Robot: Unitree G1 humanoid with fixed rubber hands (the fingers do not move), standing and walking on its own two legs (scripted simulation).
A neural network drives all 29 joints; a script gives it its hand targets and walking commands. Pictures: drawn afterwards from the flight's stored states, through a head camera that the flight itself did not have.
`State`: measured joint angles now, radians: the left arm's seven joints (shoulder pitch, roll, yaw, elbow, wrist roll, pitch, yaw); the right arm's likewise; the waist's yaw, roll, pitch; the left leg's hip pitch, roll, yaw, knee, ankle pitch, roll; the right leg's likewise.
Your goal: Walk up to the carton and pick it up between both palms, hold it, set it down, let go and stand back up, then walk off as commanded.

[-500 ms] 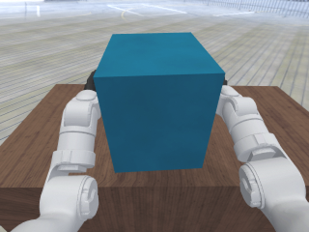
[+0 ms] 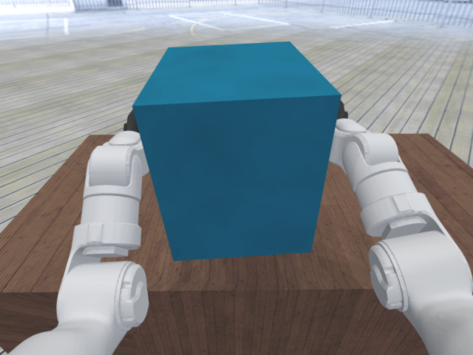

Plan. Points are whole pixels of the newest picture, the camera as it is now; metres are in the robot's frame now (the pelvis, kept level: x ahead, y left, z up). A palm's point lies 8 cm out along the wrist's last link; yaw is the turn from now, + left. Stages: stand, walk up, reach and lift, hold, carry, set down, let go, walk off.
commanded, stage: reach and lift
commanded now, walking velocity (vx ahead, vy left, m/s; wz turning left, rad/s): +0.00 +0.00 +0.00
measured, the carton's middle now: (235, 143) +0.42 +0.00 +0.24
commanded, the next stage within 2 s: hold in 0.54 s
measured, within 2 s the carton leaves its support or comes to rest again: neither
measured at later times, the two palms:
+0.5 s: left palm (133, 134) +0.38 +0.16 +0.28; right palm (340, 116) +0.38 -0.16 +0.30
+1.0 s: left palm (129, 127) +0.37 +0.16 +0.29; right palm (342, 108) +0.38 -0.16 +0.32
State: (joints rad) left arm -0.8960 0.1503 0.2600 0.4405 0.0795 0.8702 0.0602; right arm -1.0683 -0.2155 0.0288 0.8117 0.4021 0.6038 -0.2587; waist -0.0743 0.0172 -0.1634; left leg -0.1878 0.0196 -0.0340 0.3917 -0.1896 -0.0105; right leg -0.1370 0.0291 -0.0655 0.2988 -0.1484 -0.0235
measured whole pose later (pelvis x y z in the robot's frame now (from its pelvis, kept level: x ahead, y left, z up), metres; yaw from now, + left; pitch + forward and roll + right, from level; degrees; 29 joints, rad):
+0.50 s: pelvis +0.00 +0.00 +0.00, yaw +0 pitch +0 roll -1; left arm -0.96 0.17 0.25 0.50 0.06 0.90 0.06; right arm -1.16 -0.24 0.04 0.89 0.43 0.64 -0.26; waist -0.06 0.02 -0.20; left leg -0.22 0.02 -0.05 0.40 -0.19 -0.02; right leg -0.16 0.04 -0.05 0.30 -0.14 -0.03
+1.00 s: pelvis -0.01 -0.01 +0.00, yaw +0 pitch +1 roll -1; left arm -1.02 0.19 0.26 0.57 0.05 0.92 0.05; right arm -1.22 -0.25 0.03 0.95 0.43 0.67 -0.26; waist -0.05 0.02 -0.23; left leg -0.23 0.02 -0.06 0.40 -0.18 -0.02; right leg -0.18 0.05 -0.04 0.30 -0.14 -0.03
